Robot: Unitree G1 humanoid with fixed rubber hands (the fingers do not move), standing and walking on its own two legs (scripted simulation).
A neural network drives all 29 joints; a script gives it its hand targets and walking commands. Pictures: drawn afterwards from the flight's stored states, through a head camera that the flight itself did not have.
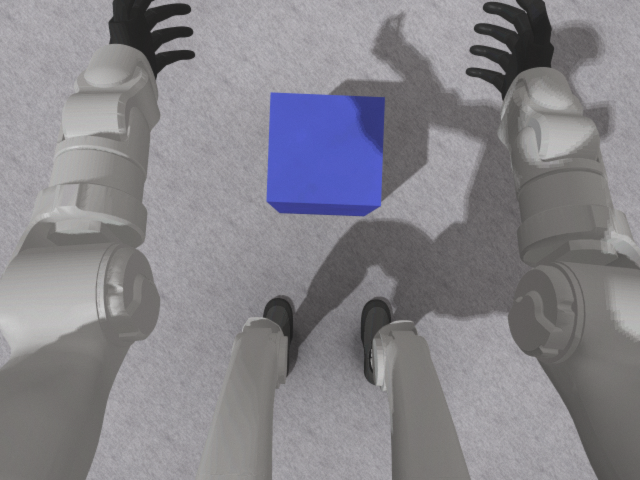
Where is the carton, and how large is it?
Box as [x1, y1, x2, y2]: [266, 92, 384, 215]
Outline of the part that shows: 271,92 266,201 279,212 365,215 380,205 384,97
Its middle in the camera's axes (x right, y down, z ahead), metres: +0.01 -0.17 +0.83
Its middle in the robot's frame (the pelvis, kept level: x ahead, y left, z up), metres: +0.54 +0.01 -0.52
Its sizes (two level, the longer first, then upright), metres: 0.210 0.200 0.250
